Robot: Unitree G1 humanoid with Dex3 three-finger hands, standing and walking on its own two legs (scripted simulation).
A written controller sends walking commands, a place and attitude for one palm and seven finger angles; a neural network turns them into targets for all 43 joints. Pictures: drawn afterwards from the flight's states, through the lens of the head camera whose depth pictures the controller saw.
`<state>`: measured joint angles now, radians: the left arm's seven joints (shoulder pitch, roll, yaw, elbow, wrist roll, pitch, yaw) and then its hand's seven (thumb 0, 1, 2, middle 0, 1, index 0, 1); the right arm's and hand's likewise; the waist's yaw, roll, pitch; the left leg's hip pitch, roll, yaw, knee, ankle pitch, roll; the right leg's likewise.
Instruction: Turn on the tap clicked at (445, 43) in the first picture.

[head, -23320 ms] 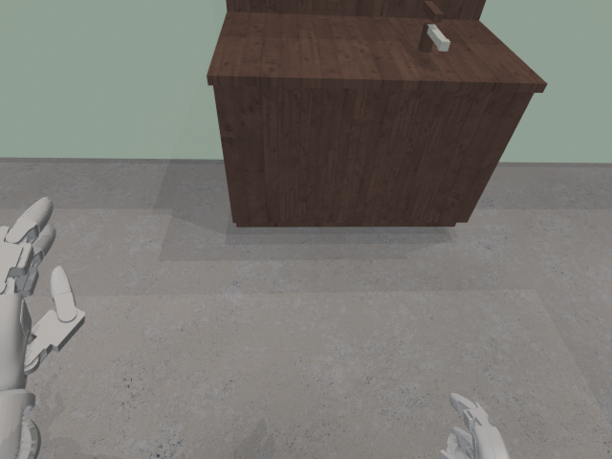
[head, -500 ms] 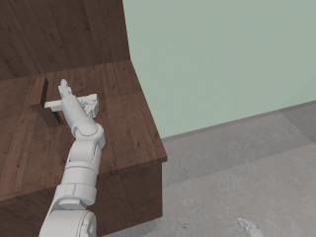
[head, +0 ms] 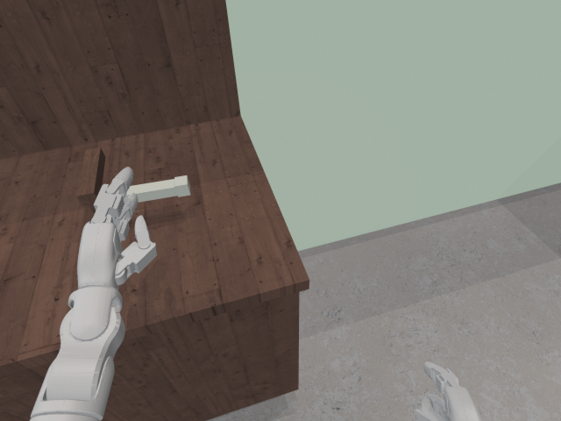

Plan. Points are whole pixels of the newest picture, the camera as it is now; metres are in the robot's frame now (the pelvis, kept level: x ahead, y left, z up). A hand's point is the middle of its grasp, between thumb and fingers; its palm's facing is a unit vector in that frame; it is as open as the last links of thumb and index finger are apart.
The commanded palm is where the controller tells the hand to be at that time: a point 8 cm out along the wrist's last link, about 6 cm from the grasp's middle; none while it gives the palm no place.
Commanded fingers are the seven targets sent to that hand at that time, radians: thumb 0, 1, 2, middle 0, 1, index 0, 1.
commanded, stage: draw the hand back beside the body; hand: left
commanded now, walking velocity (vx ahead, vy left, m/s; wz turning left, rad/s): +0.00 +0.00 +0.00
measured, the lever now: (182, 186) +0.51 +0.24 +0.05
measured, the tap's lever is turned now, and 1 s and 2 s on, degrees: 86 86 86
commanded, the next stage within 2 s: step back with the hand held close in 0.86 s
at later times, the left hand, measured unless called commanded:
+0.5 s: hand (88, 288) +0.22 +0.24 +0.15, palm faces +0.38 -0.87 -0.31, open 7.5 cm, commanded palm +0.17 +0.29 +0.16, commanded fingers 0.00 0.90 0.90 -0.20 -0.30 -0.20 -0.30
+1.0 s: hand (81, 302) +0.20 +0.24 +0.15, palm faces +0.40 -0.85 -0.34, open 7.4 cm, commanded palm +0.15 +0.28 +0.17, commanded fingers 0.00 0.90 0.90 -0.20 -0.30 -0.20 -0.30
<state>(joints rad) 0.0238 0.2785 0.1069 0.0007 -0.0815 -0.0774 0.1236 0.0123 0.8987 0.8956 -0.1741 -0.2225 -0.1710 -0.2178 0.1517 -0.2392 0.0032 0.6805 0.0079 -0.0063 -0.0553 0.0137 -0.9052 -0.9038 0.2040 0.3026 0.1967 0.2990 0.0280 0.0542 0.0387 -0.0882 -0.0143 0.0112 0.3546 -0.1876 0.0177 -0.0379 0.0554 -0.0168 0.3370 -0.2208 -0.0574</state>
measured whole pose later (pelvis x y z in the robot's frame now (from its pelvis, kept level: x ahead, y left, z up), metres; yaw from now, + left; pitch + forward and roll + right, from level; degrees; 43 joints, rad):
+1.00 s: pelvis +0.00 +0.00 +0.00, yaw +1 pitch -5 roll +0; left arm 0.42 0.33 0.25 -0.35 -0.08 -0.11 0.12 0.01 0.89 0.89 -0.21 -0.31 -0.20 -0.30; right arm 0.17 -0.22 -0.01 0.66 0.00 -0.06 -0.06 0.01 -0.90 -0.90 0.21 0.30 0.20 0.30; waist 0.05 0.07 0.03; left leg -0.09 -0.01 -0.01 0.40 -0.21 0.01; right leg -0.02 0.06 -0.04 0.34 -0.23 -0.06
